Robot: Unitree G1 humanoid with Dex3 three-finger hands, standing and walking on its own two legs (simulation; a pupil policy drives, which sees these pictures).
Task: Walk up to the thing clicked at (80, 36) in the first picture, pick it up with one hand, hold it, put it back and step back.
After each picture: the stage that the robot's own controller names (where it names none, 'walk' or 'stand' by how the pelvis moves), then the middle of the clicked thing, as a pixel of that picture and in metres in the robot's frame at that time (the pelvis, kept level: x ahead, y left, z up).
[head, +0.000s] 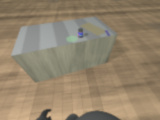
stand; (80, 33) +1.03 +0.21 -0.06
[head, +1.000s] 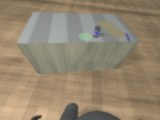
walk; (96, 32) +0.92 +0.03 -0.03
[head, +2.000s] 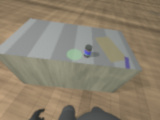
sink last; (87, 51) +0.63 +0.07 -0.03
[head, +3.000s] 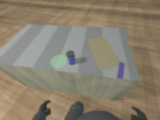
rise first; (71, 57) +0.49 +0.21 -0.02
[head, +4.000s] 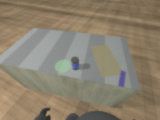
stand; (75, 63) +0.48 +0.17 -0.06
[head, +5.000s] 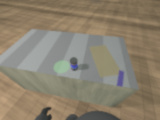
stand; (74, 64) +0.48 +0.18 -0.06
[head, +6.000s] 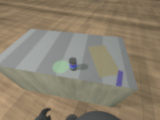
stand; (73, 64) +0.48 +0.19 -0.06
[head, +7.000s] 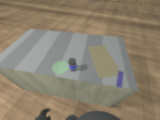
stand; (72, 65) +0.47 +0.19 -0.06
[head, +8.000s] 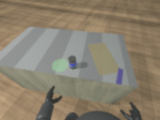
rise first; (72, 62) +0.48 +0.20 -0.06
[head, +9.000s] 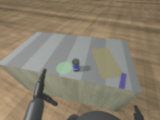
go down; (76, 65) +0.48 +0.19 -0.06
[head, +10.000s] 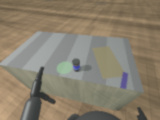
go down; (76, 65) +0.47 +0.19 -0.06
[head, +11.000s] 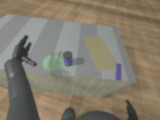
go down; (68, 59) +0.46 +0.17 -0.02
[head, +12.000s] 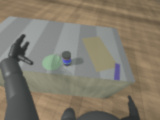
approach; (66, 58) +0.47 +0.18 -0.02
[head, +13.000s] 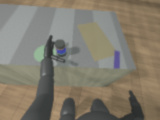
close in; (60, 48) +0.50 +0.19 +0.02
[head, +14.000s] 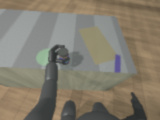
lift; (64, 56) +0.45 +0.18 +0.02
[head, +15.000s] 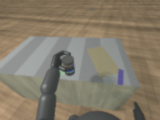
lift; (68, 66) +0.32 +0.15 +0.16
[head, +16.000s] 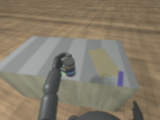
hold; (69, 67) +0.32 +0.16 +0.14
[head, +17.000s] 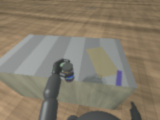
hold; (68, 72) +0.31 +0.16 +0.09
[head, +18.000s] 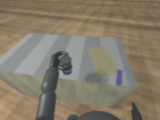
crouch; (66, 65) +0.34 +0.18 +0.12
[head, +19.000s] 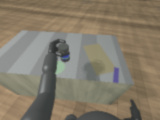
lower; (64, 53) +0.43 +0.19 +0.14
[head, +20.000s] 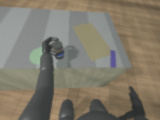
lower; (58, 50) +0.49 +0.18 +0.04
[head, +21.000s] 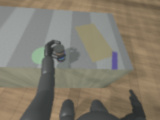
lower; (60, 53) +0.47 +0.19 +0.03
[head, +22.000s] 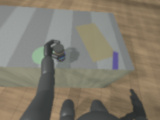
lower; (59, 53) +0.47 +0.19 +0.03
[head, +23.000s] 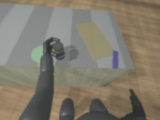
lower; (59, 51) +0.48 +0.19 +0.03
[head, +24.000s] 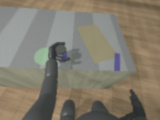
open; (61, 54) +0.46 +0.18 +0.02
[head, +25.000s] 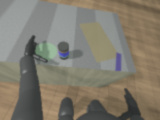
sink last; (63, 51) +0.46 +0.17 +0.02
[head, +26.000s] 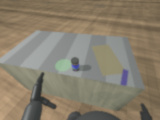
sink last; (75, 64) +0.46 +0.18 -0.01
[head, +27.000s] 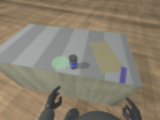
stand; (73, 62) +0.46 +0.18 -0.01
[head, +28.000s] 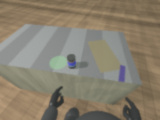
stand; (71, 61) +0.46 +0.19 +0.00
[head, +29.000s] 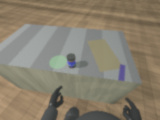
stand; (71, 61) +0.46 +0.19 +0.01
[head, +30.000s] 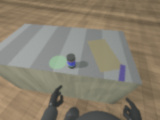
stand; (71, 61) +0.45 +0.19 +0.01
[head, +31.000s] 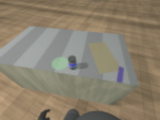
stand; (72, 62) +0.46 +0.19 -0.03
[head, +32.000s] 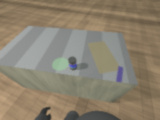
walk; (72, 63) +0.46 +0.19 -0.06
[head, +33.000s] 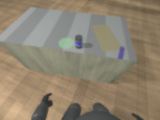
walk; (78, 42) +0.65 +0.16 -0.04
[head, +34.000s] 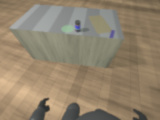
walk; (77, 26) +0.93 +0.24 -0.04
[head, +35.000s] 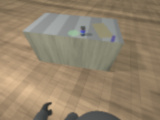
stand; (82, 31) +1.03 +0.18 -0.05
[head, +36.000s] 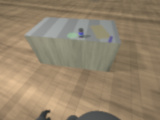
stand; (81, 33) +1.05 +0.20 -0.07
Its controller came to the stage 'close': yes
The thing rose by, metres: 0.20
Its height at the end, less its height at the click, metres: +0.00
